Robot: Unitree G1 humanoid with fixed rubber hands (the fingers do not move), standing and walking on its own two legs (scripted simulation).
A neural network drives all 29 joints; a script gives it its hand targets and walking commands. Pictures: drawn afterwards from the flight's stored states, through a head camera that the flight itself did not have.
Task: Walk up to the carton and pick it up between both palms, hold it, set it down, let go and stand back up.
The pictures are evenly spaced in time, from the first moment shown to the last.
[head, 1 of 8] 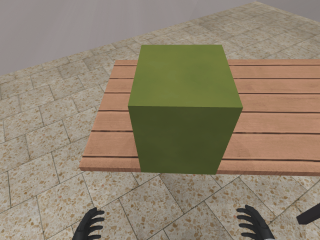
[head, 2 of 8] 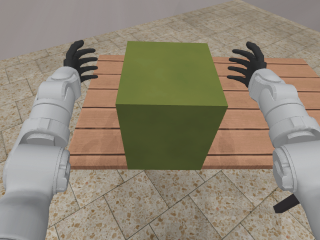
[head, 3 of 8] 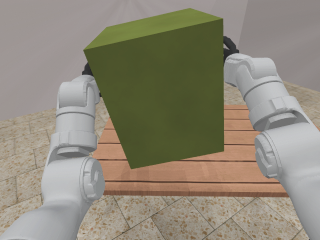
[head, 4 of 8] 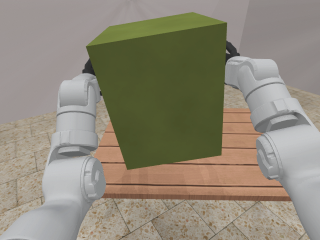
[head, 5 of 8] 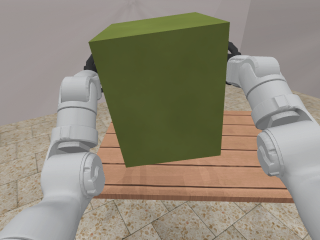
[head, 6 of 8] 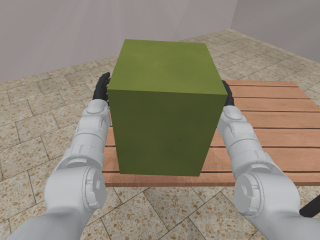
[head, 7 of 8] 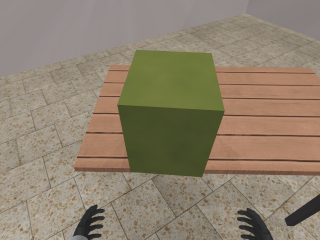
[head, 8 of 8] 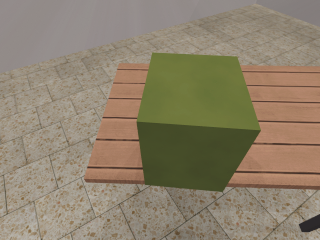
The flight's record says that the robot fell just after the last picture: no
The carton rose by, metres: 0.26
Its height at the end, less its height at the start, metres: +0.00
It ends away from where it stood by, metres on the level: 0.01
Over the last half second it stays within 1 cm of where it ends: yes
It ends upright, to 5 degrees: yes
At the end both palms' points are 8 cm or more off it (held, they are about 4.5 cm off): yes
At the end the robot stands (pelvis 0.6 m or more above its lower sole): yes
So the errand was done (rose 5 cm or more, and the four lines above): yes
